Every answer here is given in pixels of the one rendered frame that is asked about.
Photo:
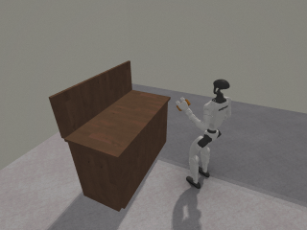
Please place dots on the right robot foot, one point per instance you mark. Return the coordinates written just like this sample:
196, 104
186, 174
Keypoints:
206, 173

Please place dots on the left robot forearm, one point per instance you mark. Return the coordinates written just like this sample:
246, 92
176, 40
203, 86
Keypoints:
195, 120

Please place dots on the robot left hand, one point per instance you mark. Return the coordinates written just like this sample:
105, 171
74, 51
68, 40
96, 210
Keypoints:
184, 105

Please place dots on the table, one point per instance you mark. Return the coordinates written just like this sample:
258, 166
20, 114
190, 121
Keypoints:
114, 133

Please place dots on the right robot shin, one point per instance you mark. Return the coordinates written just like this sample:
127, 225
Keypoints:
205, 161

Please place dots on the robot left upper arm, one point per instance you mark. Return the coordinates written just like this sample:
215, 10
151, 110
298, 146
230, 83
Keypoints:
207, 111

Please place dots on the robot right upper arm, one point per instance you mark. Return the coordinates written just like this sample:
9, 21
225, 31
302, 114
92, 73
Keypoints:
228, 110

